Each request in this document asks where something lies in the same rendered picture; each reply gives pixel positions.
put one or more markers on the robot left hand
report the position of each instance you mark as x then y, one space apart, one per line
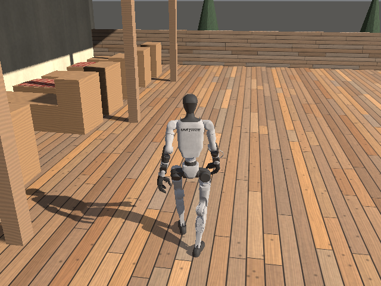
161 187

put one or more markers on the robot right hand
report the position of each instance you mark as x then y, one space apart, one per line
212 165

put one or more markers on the robot left upper arm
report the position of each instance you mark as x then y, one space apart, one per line
169 136

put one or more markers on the right robot forearm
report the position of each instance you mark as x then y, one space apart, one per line
215 156

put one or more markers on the right robot shin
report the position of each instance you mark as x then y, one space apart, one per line
200 226

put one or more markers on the right robot foot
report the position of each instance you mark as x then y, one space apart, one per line
196 252

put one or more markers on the left robot forearm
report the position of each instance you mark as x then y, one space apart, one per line
164 163

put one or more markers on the robot right upper arm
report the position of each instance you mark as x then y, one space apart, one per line
208 125

